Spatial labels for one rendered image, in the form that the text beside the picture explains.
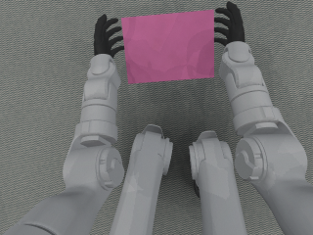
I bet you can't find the right robot shin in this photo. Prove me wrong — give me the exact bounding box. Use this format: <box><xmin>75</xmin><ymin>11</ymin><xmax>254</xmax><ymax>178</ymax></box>
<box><xmin>195</xmin><ymin>130</ymin><xmax>234</xmax><ymax>187</ymax></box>

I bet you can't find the left robot upper arm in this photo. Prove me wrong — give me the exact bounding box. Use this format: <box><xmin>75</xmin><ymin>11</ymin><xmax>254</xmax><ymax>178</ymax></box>
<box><xmin>3</xmin><ymin>145</ymin><xmax>125</xmax><ymax>235</ymax></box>

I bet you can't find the robot left thigh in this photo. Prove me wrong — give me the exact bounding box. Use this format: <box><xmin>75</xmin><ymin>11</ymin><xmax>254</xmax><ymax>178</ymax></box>
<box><xmin>109</xmin><ymin>131</ymin><xmax>173</xmax><ymax>235</ymax></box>

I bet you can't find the carton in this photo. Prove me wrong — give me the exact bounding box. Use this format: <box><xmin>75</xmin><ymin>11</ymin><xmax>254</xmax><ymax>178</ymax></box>
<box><xmin>121</xmin><ymin>9</ymin><xmax>214</xmax><ymax>84</ymax></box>

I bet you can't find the left robot forearm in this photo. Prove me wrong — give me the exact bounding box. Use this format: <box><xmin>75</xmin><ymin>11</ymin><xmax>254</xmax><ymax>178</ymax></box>
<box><xmin>63</xmin><ymin>54</ymin><xmax>121</xmax><ymax>178</ymax></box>

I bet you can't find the right robot hand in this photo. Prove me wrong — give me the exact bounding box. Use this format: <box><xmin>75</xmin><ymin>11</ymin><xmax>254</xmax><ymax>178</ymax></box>
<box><xmin>214</xmin><ymin>1</ymin><xmax>246</xmax><ymax>46</ymax></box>

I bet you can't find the right robot upper arm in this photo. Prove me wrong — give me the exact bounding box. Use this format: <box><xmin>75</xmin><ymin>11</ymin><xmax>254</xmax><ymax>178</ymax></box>
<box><xmin>234</xmin><ymin>133</ymin><xmax>313</xmax><ymax>235</ymax></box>

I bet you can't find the left robot hand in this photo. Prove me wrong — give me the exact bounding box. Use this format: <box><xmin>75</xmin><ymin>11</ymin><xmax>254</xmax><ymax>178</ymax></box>
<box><xmin>93</xmin><ymin>14</ymin><xmax>124</xmax><ymax>58</ymax></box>

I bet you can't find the right robot forearm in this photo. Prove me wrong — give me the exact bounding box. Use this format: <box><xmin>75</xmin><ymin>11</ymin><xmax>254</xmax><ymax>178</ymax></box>
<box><xmin>218</xmin><ymin>41</ymin><xmax>308</xmax><ymax>169</ymax></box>

